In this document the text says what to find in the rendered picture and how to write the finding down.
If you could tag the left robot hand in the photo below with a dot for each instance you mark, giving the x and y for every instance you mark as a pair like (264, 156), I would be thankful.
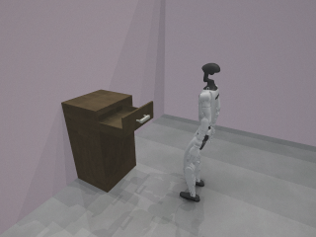
(195, 153)

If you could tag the cabinet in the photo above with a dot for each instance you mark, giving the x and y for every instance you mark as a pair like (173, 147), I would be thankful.
(101, 159)

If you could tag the left robot shin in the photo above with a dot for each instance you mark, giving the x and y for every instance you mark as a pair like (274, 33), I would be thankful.
(190, 178)

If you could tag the right robot hand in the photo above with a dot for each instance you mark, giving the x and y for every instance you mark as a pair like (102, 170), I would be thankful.
(212, 134)

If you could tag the left robot forearm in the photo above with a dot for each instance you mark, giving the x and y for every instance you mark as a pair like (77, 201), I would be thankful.
(203, 129)

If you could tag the handle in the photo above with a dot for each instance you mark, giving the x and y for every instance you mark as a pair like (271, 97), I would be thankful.
(144, 119)

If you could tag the humanoid robot torso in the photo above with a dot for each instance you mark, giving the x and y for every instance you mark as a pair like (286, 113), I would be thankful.
(213, 107)

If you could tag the robot left upper arm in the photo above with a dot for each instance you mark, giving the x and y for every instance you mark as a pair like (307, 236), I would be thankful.
(205, 99)

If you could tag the right robot forearm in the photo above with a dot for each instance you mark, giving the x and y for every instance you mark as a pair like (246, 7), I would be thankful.
(215, 119)

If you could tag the robot right upper arm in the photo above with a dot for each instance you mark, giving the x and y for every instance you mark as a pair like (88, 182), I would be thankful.
(218, 104)

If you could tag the drawer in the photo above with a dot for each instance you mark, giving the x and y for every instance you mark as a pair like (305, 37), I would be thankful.
(121, 120)

